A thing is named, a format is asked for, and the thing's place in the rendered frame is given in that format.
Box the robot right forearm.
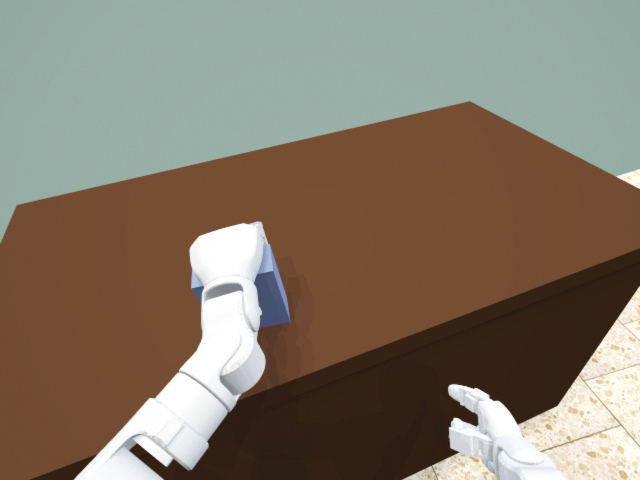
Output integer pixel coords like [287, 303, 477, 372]
[493, 434, 567, 480]

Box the table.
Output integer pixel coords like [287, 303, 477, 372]
[0, 101, 640, 480]

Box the robot left upper arm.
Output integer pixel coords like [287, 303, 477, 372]
[89, 447, 164, 480]

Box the left robot hand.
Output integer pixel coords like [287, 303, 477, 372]
[190, 222, 268, 315]

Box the sponge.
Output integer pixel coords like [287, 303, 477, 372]
[191, 244, 290, 328]

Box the robot left forearm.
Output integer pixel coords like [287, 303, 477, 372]
[74, 276, 266, 480]

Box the right robot hand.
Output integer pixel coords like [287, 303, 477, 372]
[448, 384, 523, 474]

